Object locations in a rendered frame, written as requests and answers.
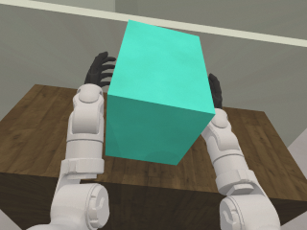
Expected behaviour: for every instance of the robot left hand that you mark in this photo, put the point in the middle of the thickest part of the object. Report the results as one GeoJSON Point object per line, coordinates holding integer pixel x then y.
{"type": "Point", "coordinates": [95, 75]}

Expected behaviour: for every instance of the robot right hand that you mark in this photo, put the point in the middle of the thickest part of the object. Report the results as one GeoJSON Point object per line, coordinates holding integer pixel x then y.
{"type": "Point", "coordinates": [216, 91]}

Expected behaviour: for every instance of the pedestal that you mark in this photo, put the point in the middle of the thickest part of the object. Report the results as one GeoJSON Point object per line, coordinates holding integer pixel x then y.
{"type": "Point", "coordinates": [142, 195]}

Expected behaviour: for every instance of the robot left forearm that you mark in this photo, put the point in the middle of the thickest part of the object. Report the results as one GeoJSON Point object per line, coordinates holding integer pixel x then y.
{"type": "Point", "coordinates": [85, 137]}

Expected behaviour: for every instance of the carton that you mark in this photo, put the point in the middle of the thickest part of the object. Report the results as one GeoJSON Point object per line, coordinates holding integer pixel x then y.
{"type": "Point", "coordinates": [159, 99]}

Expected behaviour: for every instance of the left robot upper arm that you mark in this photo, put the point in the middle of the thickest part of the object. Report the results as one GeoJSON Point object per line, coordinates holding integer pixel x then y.
{"type": "Point", "coordinates": [78, 207]}

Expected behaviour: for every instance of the right robot upper arm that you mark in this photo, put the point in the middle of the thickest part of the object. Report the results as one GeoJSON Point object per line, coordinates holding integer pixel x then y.
{"type": "Point", "coordinates": [247, 212]}

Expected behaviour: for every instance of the robot right forearm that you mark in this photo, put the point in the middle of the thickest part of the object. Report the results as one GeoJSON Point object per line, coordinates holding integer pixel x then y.
{"type": "Point", "coordinates": [234, 178]}

